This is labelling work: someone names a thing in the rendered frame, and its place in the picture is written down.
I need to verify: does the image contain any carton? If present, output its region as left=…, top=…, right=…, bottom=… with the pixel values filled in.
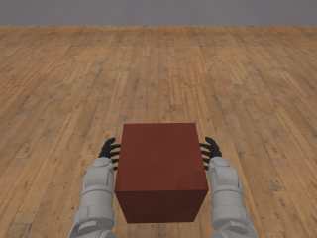
left=114, top=123, right=209, bottom=224

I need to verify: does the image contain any robot right forearm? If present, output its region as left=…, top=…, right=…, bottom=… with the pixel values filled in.
left=208, top=156, right=259, bottom=238

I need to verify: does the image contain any robot left forearm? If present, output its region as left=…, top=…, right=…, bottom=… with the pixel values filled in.
left=67, top=157, right=115, bottom=238

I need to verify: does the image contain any robot left hand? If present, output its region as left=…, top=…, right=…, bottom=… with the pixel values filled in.
left=98, top=137, right=121, bottom=171

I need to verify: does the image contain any robot right hand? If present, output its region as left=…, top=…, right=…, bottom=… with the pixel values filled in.
left=199, top=137, right=222, bottom=171

